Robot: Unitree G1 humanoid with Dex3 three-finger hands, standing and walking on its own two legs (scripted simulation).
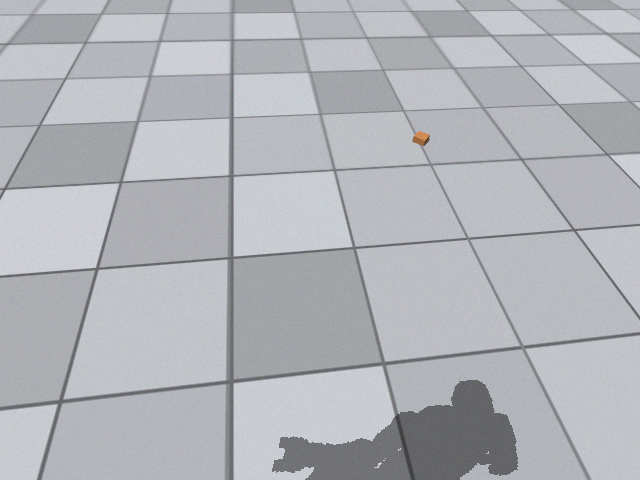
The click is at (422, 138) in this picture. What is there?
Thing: small box
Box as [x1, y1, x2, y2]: [412, 131, 429, 145]
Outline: 418,131 414,135 412,141 423,145 427,141 429,135
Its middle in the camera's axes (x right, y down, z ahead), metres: +0.58 -0.57 +2.12
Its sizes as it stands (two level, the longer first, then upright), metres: 0.067 0.066 0.035
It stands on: the floor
